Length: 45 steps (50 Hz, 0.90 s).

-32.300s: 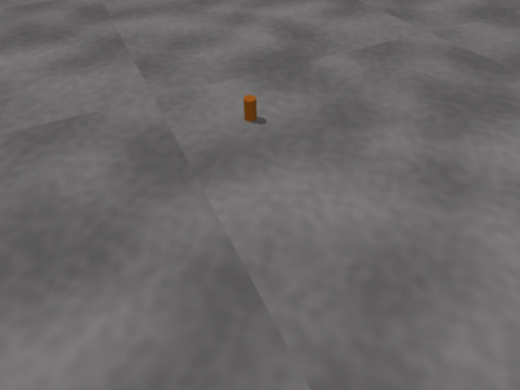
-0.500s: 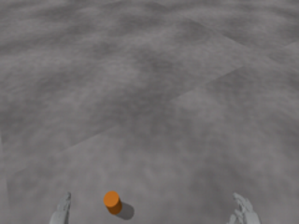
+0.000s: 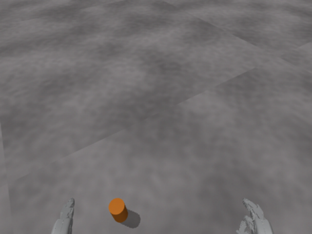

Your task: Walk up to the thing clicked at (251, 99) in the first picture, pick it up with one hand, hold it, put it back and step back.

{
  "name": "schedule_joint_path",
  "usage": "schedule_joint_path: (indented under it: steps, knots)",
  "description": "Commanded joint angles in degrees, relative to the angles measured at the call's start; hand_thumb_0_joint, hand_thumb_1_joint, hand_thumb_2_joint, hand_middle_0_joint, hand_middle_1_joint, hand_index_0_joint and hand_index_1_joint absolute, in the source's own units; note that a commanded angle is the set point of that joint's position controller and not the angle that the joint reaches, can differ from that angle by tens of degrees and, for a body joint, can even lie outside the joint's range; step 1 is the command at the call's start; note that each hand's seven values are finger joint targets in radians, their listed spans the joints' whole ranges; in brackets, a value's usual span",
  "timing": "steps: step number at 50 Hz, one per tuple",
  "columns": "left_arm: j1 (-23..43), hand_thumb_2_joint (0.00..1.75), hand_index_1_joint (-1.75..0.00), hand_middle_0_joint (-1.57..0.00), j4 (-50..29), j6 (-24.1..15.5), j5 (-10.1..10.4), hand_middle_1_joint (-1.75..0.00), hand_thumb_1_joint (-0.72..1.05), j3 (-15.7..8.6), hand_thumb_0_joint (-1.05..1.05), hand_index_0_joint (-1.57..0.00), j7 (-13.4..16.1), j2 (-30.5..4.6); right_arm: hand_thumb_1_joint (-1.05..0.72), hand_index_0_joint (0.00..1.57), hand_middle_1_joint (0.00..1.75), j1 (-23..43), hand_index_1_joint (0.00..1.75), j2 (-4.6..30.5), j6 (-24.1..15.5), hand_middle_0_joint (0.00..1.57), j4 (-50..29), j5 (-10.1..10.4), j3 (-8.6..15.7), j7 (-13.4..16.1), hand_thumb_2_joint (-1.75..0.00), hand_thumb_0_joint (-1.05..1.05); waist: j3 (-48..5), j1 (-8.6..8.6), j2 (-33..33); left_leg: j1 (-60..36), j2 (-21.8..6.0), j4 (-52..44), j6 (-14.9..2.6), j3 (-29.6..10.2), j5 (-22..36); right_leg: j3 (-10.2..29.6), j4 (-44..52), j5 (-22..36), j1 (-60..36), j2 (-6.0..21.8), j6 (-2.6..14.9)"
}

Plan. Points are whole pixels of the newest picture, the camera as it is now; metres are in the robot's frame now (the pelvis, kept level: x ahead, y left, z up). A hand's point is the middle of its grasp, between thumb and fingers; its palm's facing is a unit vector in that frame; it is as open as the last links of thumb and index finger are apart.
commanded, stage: home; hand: left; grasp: from the side
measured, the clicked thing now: (118, 210) +0.40 +0.22 -0.64
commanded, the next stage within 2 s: stand in 0.56 s
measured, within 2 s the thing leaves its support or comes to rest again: neither
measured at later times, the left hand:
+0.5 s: hand (87, 232) +0.18 +0.18 -0.05, palm faces +0.10 -0.96 -0.27, open 17.5 cm
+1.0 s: hand out of the picture +0.17 +0.19 -0.06, palm faces +0.05 -0.95 -0.31, open 12.1 cm
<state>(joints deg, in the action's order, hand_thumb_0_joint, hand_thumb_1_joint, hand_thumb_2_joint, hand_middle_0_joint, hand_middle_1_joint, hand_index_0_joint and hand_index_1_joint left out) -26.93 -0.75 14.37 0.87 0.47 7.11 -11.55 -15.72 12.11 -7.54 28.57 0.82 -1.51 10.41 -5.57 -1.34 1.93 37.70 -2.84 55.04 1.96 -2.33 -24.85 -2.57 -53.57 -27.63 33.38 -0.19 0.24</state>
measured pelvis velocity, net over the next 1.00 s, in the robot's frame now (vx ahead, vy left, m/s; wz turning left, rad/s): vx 0.00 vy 0.00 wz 0.00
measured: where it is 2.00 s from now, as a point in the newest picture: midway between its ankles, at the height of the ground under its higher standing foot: outside the picture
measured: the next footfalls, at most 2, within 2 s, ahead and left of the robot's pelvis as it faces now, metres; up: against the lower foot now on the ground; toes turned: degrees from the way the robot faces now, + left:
none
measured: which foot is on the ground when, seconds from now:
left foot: down 0.00-1.00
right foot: down 0.00-1.00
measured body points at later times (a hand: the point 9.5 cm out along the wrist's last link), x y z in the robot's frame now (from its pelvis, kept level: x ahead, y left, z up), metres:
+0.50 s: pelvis +0.01 +0.00 +0.00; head +0.04 +0.01 +0.45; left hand +0.17 +0.23 -0.03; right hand +0.17 -0.24 -0.07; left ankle +0.03 +0.14 -0.68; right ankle +0.00 -0.12 -0.68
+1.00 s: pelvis +0.00 +0.00 +0.00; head +0.03 +0.00 +0.45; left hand +0.17 +0.24 -0.04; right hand +0.17 -0.24 -0.08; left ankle +0.03 +0.14 -0.68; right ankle +0.00 -0.12 -0.68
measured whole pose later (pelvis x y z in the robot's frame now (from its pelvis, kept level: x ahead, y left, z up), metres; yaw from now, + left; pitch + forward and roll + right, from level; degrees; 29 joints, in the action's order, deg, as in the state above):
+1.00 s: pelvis +0.00 +0.00 +0.00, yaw +0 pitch +6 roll -1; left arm -23.1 6.1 10.6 -2.0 1.0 5.7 -12.5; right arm -14.0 12.4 -6.8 32.4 -2.6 -1.2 8.9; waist -3.3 -0.6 1.2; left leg 34.6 -2.2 54.0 1.5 -1.9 -25.0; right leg -2.2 -52.8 -28.0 30.5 0.5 0.1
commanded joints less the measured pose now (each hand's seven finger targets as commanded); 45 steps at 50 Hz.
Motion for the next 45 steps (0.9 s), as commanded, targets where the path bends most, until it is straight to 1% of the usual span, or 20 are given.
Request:
schedule_joint_path:
  steps: [1, 3, 4, 9, 10, 14, 17, 20, 21, 23, 25, 26, 28, 29, 33, 34, 36, 43, 44, 45]
  knots:
    - [-1.01, 0.04, -0.05, -0.05, -8.36, -2.95, -0.36, -0.05, -0.57, -2.19, 0.00, -0.05, 0.44, -4.41, -0.90, 0.20, 0.30, 3.64, 0.30, 5.94, -3.18, 0.20, -8.70, -0.22, 2.47, 0.34, -0.90, 0.00, -4.82, -0.30, -1.01, -6.67, 2.24, -7.98, -2.37, 2.53, 7.37, -0.07, 10.73, 9.63, -0.02, -1.18, -0.27]
    - [3.01, 0.05, -0.05, -0.05, -13.66, -3.51, -0.38, -0.05, -0.56, -4.18, 0.00, -0.05, 0.74, -7.30, -0.90, 0.20, 0.30, 3.92, 0.30, 6.87, -3.14, 0.20, -9.43, -0.19, 3.18, 0.51, -0.90, 0.00, -7.01, -0.03, 0.00, -7.37, 2.34, -7.74, -2.37, 2.46, 8.21, 0.09, 10.64, 10.42, -1.18, -1.00, -0.19]
    - [-0.36, 0.04, -0.05, -0.05, -9.10, -3.01, -0.54, -0.05, -0.58, -3.37, 0.00, -0.05, 0.57, -5.59, -0.90, 0.20, 0.30, 3.35, 0.30, 6.19, -3.01, 0.20, -8.58, -0.31, 2.76, 0.44, -0.90, 0.00, -6.39, -0.27, -1.78, -7.35, 2.18, -7.65, -2.50, 2.43, 8.72, -0.07, 10.44, 11.03, -0.99, -1.22, -0.37]
    - [2.20, 0.05, -0.05, -0.05, -12.65, -3.32, -0.57, -0.05, -0.56, -4.16, 0.00, -0.05, 0.83, -7.01, -0.90, 0.20, 0.30, 3.41, 0.30, 6.50, -2.98, 0.20, -8.80, -0.34, 2.99, 0.65, -0.90, 0.00, -7.10, 0.05, 0.46, -8.03, 2.04, -8.17, -2.15, 2.19, 9.12, -0.36, 9.91, 10.89, -1.04, -1.35, -0.04]
    - [0.01, 0.04, -0.05, -0.05, -9.73, -3.00, -0.55, -0.05, -0.58, -3.01, 0.00, -0.05, 0.66, -5.50, -0.90, 0.20, 0.30, 3.40, 0.30, 6.26, -2.94, 0.20, -8.61, -0.33, 2.74, 0.52, -0.90, 0.00, -6.38, -0.07, -0.10, -7.81, 1.99, -8.21, -2.15, 2.10, 9.57, -0.52, 9.71, 11.32, -1.24, -1.40, -0.06]
    - [1.13, 0.04, -0.05, -0.05, -11.62, -2.95, -0.55, -0.05, -0.58, -3.78, 0.00, -0.05, 0.90, -6.52, -0.90, 0.20, 0.30, 3.19, 0.30, 6.40, -2.95, 0.20, -8.67, -0.46, 3.02, 0.75, -0.90, 0.00, -7.28, 0.03, -0.66, -7.89, 2.07, -7.26, -2.28, 2.22, 12.02, -0.48, 9.66, 14.38, -1.89, -1.30, -0.35]
    - [-0.13, 0.05, -0.05, -0.05, -9.54, -2.69, -0.55, -0.05, -0.55, -2.64, 0.00, -0.05, 0.73, -4.99, -0.90, 0.20, 0.30, 3.19, 0.30, 6.23, -2.81, 0.20, -8.54, -0.52, 2.79, 0.52, -0.90, 0.00, -6.12, -0.08, -0.54, -7.35, 2.09, -7.57, -2.23, 2.18, 11.23, -0.53, 9.62, 13.54, -1.44, -1.31, -0.30]
    - [1.99, 0.05, -0.05, -0.05, -12.58, -2.83, -0.52, -0.05, -0.56, -4.19, 0.00, -0.05, 0.95, -7.05, -0.90, 0.20, 0.30, 3.84, 0.30, 6.86, -2.84, 0.20, -9.31, -0.36, 3.23, 0.80, -0.90, 0.00, -6.60, 0.08, -0.70, -7.76, 2.17, -7.57, -2.30, 2.37, 10.61, -0.23, 10.18, 12.92, -1.76, -1.06, -0.35]
    - [-1.51, 0.05, -0.05, -0.05, -7.54, -2.31, -0.66, -0.05, -0.56, -2.19, 0.00, -0.05, 0.58, -4.24, -0.90, 0.20, 0.30, 3.03, 0.30, 5.94, -2.84, 0.20, -8.35, -0.52, 2.66, 0.72, -0.90, 0.00, -5.61, -0.48, -1.72, -7.67, 2.12, -7.32, -2.37, 2.48, 11.27, -0.29, 10.00, 13.80, -1.31, -1.24, -0.53]
    - [2.16, 0.04, -0.05, -0.05, -13.69, -2.80, -0.42, -0.05, -0.57, -4.30, 0.00, -0.05, 0.94, -6.94, -0.90, 0.20, 0.30, 3.18, 0.30, 6.31, -2.82, 0.20, -8.80, -0.41, 2.99, 0.80, -0.90, 0.00, -7.89, 0.30, 0.45, -8.48, 2.11, -7.43, -2.14, 2.27, 12.33, -0.39, 9.57, 14.55, -2.44, -1.13, -0.24]
    - [-0.75, 0.03, -0.05, -0.05, -9.23, -2.27, -0.59, -0.05, -0.59, -2.77, 0.00, -0.04, 0.72, -5.01, -0.90, 0.20, 0.30, 3.32, 0.30, 6.23, -2.70, 0.20, -8.69, -0.45, 2.81, 0.69, -0.90, 0.00, -6.18, 0.12, -0.34, -7.97, 2.01, -7.73, -2.13, 2.19, 12.06, -0.65, 9.46, 13.91, -1.66, -1.30, -0.19]
    - [2.28, 0.05, -0.05, -0.05, -14.05, -2.75, -0.42, -0.05, -0.57, -4.29, 0.00, -0.05, 1.01, -7.21, -0.90, 0.20, 0.30, 3.52, 0.30, 6.46, -2.71, 0.20, -8.82, -0.47, 3.01, 0.71, -0.90, 0.00, -6.86, 0.55, 1.40, -8.19, 2.03, -7.87, -2.01, 2.09, 12.09, -0.61, 9.36, 13.90, -2.03, -1.18, -0.01]
    - [-0.40, 0.04, -0.05, -0.05, -8.36, -2.20, -0.49, -0.05, -0.58, -2.29, 0.00, -0.05, 0.73, -4.59, -0.90, 0.20, 0.30, 3.57, 0.30, 6.10, -2.72, 0.20, -8.65, -0.45, 2.61, 0.58, -0.90, 0.00, -5.24, -0.11, 0.00, -7.55, 1.90, -8.13, -2.13, 1.82, 11.37, -0.94, 9.46, 13.06, -1.32, -1.41, -0.12]
    - [1.70, 0.06, -0.06, -0.05, -11.62, -2.43, -0.39, -0.06, -0.55, -3.51, 0.00, -0.05, 0.94, -5.91, -0.90, 0.20, 0.30, 3.41, 0.30, 6.46, -2.76, 0.20, -8.86, -0.45, 2.89, 0.59, -0.90, 0.00, -6.40, 0.03, 0.56, -7.88, 1.91, -8.33, -2.07, 1.81, 10.81, -0.79, 9.37, 12.57, -1.39, -1.43, -0.03]
    - [1.36, 0.05, -0.05, -0.05, -10.61, -2.25, -0.55, -0.05, -0.57, -2.82, 0.00, -0.05, 0.92, -5.68, -0.90, 0.20, 0.30, 3.21, 0.30, 6.25, -2.72, 0.20, -8.48, -0.50, 2.73, 0.69, -0.90, 0.00, -5.95, -0.20, 0.16, -8.36, 1.82, -7.90, -2.02, 1.86, 12.63, -0.92, 9.18, 14.32, -1.60, -1.41, -0.22]
    - [-0.12, 0.13, -0.13, -0.13, -8.17, -1.99, -0.49, -0.13, -0.49, -2.48, 0.00, -0.13, 0.87, -4.51, -0.90, 0.20, 0.30, 3.34, 0.30, 6.19, -2.77, 0.20, -8.67, -0.50, 2.69, 0.63, -0.90, 0.00, -5.47, -0.15, -0.68, -7.83, 1.83, -7.98, -2.07, 1.81, 11.94, -0.90, 9.29, 13.79, -1.50, -1.46, -0.24]
    - [1.30, 0.29, -0.29, -0.20, -11.12, -2.45, -0.62, -0.29, -0.33, -3.40, 0.00, -0.20, 1.03, -5.90, -0.90, 0.20, 0.30, 3.08, 0.30, 6.27, -2.61, 0.20, -8.64, -0.55, 2.89, 0.74, -0.90, 0.00, -7.32, 0.20, 0.23, -8.69, 1.83, -8.07, -1.97, 1.89, 12.27, -0.79, 9.10, 13.82, -1.99, -1.44, -0.09]
    - [0.26, 0.85, -0.30, -0.20, -9.53, -2.15, -0.55, -0.30, 0.23, -2.74, 0.00, -0.20, 0.85, -5.02, -0.90, 0.20, 0.30, 3.40, 0.30, 6.04, -2.82, 0.20, -8.58, -0.58, 2.63, 0.73, -0.90, 0.00, -5.06, 0.22, -0.27, -7.58, 1.98, -8.06, -2.14, 2.23, 10.49, -0.75, 9.83, 12.40, -1.19, -1.26, -0.21]
    - [1.98, 0.90, -0.30, -0.20, -11.72, -2.33, -0.57, -0.30, 0.31, -3.53, 0.00, -0.20, 0.96, -6.20, -0.90, 0.20, 0.30, 3.49, 0.30, 6.36, -2.86, 0.20, -8.83, -0.56, 2.88, 0.80, -0.90, 0.00, -6.12, 0.17, 0.40, -8.03, 2.02, -8.16, -2.09, 2.29, 9.98, -0.57, 9.92, 11.81, -0.95, -1.25, -0.15]
    - [0.89, 0.90, -0.30, -0.20, -8.70, -2.10, -0.59, -0.30, 0.39, -2.54, 0.00, -0.20, 0.83, -4.94, -0.90, 0.20, 0.30, 3.78, 0.30, 6.04, -2.89, 0.20, -8.81, -0.55, 2.49, 0.71, -0.90, 0.00, -4.90, 0.13, -0.25, -7.12, 2.08, -8.24, -2.09, 2.14, 9.26, -0.79, 10.10, 11.01, -0.87, -1.27, -0.22]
